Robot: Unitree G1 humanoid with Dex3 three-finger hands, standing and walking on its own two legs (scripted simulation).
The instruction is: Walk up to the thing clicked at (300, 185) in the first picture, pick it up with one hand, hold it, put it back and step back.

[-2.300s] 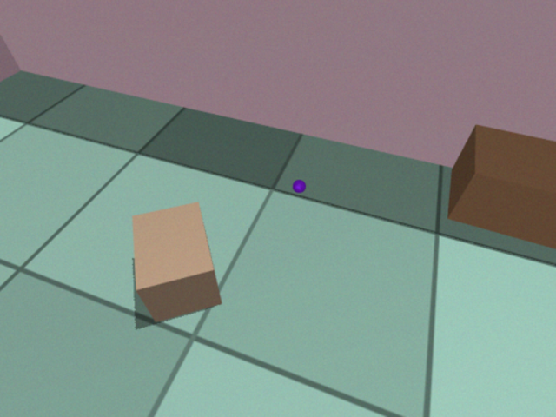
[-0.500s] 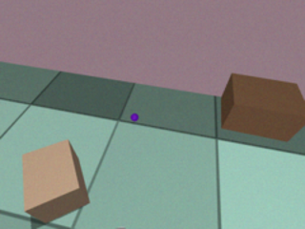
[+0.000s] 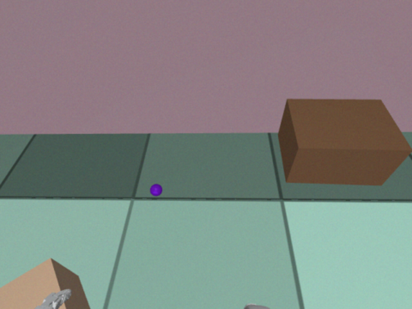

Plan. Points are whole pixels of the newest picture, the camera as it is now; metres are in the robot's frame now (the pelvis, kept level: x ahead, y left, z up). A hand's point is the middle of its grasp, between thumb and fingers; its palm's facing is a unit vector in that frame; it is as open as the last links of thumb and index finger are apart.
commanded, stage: walk up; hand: left
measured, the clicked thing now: (156, 190) +0.84 +0.30 -0.72
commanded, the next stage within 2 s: none
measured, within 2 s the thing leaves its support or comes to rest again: neither
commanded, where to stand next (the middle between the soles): +0.46 +0.05 m, yaw +0 degrees
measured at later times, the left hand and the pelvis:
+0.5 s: hand (68, 278) +0.24 +0.33 -0.14, palm faces -0.05 -0.94 -0.35, open 7.4 cm; pelvis +0.20 +0.05 +0.01, yaw -1 degrees
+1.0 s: hand (90, 205) +0.40 +0.31 -0.10, palm faces -0.01 -0.90 -0.43, open 7.4 cm; pelvis +0.36 +0.03 +0.02, yaw +0 degrees
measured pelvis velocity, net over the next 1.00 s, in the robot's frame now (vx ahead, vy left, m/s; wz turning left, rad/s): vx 0.36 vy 0.03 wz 0.00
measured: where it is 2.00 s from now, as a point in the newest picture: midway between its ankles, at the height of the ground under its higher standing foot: (200, 265)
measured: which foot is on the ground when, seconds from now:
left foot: up 0.00-0.32, down 0.34-0.76, up 0.78-1.00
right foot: down 0.00-0.36, up 0.38-0.72, down 0.74-1.00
